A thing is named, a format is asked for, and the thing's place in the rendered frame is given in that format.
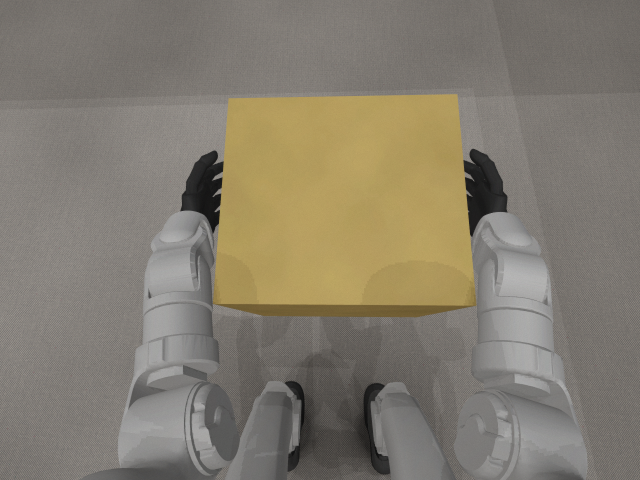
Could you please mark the right robot upper arm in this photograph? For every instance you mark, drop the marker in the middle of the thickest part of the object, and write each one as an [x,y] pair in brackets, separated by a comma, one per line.
[501,436]

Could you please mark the robot right forearm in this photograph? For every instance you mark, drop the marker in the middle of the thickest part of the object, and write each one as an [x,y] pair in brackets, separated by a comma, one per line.
[515,349]

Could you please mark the right robot hand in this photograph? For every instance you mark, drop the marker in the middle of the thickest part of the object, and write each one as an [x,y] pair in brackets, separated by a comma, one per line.
[487,194]

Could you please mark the carton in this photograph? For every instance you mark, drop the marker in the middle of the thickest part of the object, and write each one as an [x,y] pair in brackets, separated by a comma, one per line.
[344,206]

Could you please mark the robot left thigh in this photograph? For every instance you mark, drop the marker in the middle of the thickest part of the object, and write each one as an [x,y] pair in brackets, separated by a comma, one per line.
[272,429]

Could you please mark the robot right shin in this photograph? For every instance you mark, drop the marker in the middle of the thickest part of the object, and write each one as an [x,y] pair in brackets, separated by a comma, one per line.
[394,387]

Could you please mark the left robot upper arm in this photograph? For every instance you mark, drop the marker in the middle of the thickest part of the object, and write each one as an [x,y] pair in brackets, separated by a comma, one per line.
[186,433]

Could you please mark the left robot hand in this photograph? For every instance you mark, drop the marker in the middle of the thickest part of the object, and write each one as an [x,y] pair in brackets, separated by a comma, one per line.
[199,192]

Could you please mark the robot left forearm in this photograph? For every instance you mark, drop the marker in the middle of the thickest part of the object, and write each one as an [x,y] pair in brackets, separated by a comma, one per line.
[178,347]

